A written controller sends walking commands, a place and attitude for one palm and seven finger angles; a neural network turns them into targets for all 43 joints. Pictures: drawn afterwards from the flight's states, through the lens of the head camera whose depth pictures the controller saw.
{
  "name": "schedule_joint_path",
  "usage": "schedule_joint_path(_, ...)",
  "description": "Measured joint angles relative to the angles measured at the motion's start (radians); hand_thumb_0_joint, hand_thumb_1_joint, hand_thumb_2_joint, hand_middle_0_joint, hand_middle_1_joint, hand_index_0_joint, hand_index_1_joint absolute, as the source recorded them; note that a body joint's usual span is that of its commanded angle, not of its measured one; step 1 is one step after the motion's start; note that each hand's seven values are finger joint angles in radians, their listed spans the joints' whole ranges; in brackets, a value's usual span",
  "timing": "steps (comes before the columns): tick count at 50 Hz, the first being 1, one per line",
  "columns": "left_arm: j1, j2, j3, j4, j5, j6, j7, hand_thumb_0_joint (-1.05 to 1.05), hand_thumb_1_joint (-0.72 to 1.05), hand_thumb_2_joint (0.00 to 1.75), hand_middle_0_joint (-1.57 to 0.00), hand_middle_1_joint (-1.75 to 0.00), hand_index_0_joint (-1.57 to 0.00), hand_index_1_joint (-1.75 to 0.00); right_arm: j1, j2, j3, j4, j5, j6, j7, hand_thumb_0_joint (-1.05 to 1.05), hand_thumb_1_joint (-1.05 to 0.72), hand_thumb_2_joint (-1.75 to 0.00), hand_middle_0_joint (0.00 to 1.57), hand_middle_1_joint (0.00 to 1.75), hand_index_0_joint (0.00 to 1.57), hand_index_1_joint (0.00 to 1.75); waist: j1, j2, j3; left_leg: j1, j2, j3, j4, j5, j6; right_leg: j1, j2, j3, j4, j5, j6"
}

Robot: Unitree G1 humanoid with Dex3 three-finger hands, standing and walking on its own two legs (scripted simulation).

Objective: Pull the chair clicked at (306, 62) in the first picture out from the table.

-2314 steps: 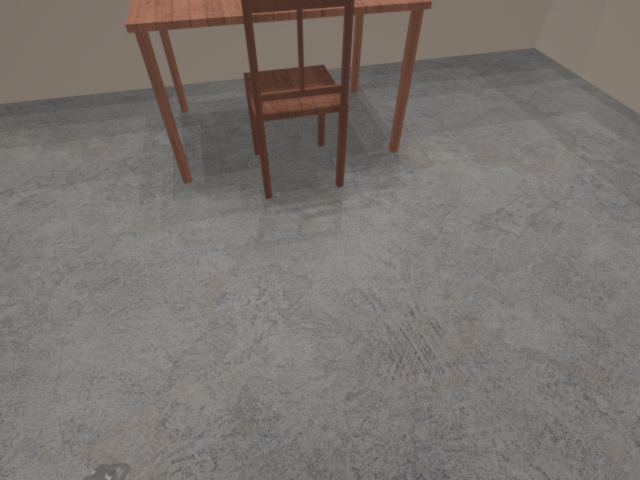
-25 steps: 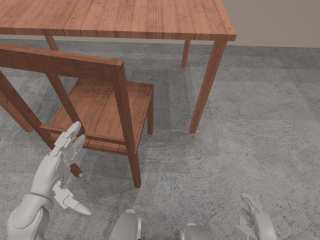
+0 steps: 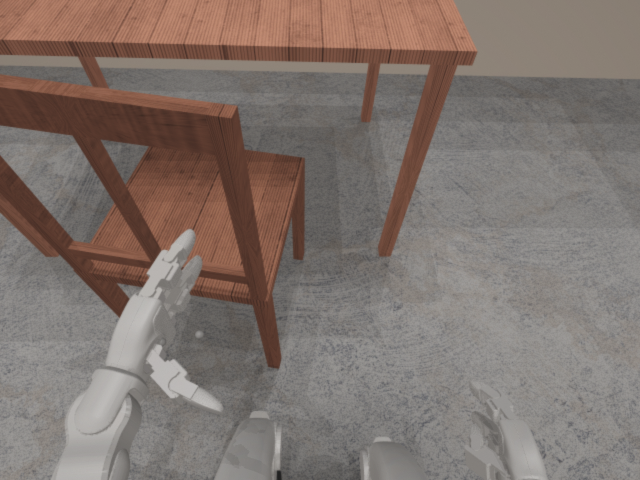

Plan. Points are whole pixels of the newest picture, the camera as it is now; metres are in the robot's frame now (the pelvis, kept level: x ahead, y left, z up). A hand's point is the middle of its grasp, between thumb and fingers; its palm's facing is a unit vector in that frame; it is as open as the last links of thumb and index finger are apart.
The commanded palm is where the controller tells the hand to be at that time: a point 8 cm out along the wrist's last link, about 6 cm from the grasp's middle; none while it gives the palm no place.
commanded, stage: aim the fingers beside a spindle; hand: left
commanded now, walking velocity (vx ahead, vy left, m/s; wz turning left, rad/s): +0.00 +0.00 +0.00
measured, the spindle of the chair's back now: (127, 207) +0.48 +0.30 +0.01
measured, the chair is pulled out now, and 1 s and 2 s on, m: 0.13 0.13 0.13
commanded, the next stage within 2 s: push the fingers through the gap in 1.00 s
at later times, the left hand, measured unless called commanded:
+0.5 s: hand (224, 322) +0.30 +0.13 +0.03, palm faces -0.19 -0.98 -0.06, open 16.9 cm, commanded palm +0.29 +0.18 +0.03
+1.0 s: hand (222, 324) +0.30 +0.13 +0.03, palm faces -0.20 -0.98 -0.05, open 16.9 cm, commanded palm +0.29 +0.18 +0.03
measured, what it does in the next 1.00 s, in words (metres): stands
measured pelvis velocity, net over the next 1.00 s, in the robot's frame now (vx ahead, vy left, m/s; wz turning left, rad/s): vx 0.00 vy -0.01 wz -0.01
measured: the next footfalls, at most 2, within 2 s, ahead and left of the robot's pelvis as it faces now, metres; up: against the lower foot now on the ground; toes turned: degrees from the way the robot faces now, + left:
none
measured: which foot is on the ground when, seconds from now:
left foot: down 0.00-1.00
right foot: down 0.00-1.00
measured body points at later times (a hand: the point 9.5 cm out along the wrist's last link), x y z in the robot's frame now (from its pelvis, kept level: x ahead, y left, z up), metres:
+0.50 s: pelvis +0.00 -0.01 -0.01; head +0.08 -0.01 +0.43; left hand +0.30 +0.18 +0.03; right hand +0.16 -0.25 -0.10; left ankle +0.07 +0.12 -0.62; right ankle +0.00 -0.13 -0.62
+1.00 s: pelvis +0.00 -0.01 -0.01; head +0.08 +0.00 +0.43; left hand +0.30 +0.18 +0.03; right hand +0.17 -0.25 -0.10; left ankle +0.07 +0.12 -0.62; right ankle +0.00 -0.13 -0.62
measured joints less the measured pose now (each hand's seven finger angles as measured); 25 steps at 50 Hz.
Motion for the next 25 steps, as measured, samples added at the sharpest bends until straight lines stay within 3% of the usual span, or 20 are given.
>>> schedule_joint_path(25,-0.091,-0.013,-0.017,0.071,0.019,-0.025,0.03,-0.01,-0.5,0.3,-0.06,-0.08,-0.06,-0.08,0.001,-0.009,-0.011,0.009,-0.008,0.049,0.013,0.01,-0.9,-0.9,0.21,0.3,0.21,0.3,0.002,0.007,-0.01,-0.07,0.008,-0.006,0.057,-0.021,-0.016,-0.077,0.009,-0.003,0.073,-0.03,-0.017)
